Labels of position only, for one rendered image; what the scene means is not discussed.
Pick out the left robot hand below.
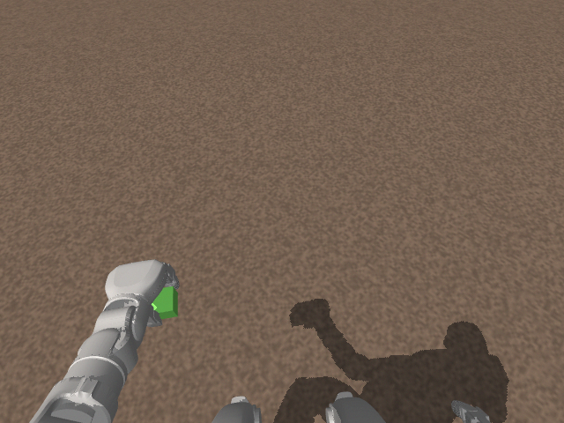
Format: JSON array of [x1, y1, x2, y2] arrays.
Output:
[[105, 259, 180, 327]]

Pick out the left robot arm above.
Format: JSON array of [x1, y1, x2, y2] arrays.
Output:
[[29, 293, 151, 423]]

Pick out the right robot hand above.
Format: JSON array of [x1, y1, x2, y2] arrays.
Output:
[[451, 400, 491, 423]]

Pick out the small box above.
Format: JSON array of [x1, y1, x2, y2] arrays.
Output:
[[152, 286, 178, 319]]

